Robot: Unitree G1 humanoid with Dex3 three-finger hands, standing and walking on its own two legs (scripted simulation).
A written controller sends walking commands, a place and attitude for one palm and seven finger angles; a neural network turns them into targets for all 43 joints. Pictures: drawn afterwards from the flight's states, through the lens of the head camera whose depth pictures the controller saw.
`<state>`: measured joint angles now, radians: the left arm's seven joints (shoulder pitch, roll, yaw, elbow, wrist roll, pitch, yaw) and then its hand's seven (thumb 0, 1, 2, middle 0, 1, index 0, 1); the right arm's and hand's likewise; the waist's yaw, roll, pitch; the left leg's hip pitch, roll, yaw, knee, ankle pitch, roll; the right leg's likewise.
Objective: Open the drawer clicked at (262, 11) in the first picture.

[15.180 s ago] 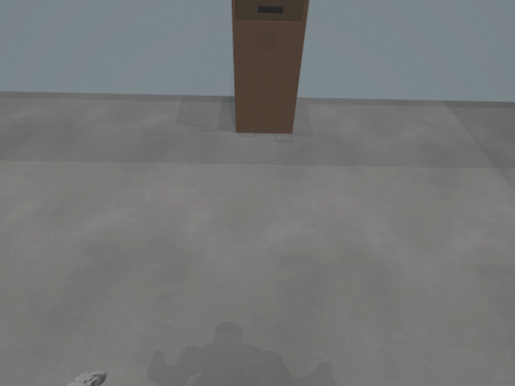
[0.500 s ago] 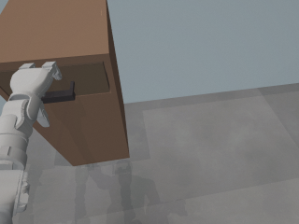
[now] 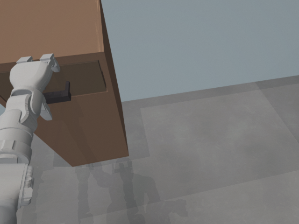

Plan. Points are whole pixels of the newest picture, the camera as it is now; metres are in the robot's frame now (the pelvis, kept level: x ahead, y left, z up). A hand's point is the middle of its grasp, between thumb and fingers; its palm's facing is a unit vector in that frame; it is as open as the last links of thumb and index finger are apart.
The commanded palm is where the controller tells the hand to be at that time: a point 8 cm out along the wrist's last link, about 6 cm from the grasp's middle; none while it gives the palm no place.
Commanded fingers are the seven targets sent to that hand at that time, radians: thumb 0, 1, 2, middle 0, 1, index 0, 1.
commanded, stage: lower the fingers behind the handle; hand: left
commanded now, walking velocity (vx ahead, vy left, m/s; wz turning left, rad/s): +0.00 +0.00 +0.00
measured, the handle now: (50, 92) +0.50 +0.31 +0.02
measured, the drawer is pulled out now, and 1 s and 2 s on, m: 0.00 0.00 0.00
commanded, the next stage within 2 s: close the thumb around the handle in 1.48 s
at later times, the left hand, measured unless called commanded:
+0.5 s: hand (43, 105) +0.44 +0.31 +0.04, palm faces -0.08 -0.01 -1.00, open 13.8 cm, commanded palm +0.43 +0.30 +0.10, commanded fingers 0.00 -0.50 0.30 -0.30 -1.20 -0.30 -1.20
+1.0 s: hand (44, 106) +0.44 +0.31 +0.03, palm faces -0.05 +0.00 -1.00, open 13.8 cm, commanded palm +0.43 +0.30 +0.06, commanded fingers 0.00 -0.50 0.30 -0.30 -1.20 -0.30 -1.20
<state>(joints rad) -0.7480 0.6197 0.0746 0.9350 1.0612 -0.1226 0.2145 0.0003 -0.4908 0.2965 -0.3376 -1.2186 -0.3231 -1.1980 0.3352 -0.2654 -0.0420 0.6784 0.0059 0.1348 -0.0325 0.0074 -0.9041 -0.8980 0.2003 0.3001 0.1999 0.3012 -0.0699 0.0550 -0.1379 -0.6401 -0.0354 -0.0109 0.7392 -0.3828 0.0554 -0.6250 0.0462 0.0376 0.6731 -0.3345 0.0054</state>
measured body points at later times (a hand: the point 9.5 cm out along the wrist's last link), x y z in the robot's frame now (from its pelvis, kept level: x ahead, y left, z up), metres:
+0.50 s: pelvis -0.01 +0.00 -0.01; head +0.08 +0.00 +0.43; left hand +0.44 +0.30 +0.09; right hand +0.03 -0.29 -0.13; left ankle -0.03 +0.08 -0.71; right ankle -0.01 -0.13 -0.71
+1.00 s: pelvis -0.02 +0.00 -0.02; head +0.08 +0.01 +0.42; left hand +0.44 +0.31 +0.08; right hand +0.01 -0.28 -0.14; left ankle -0.03 +0.08 -0.71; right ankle -0.01 -0.13 -0.71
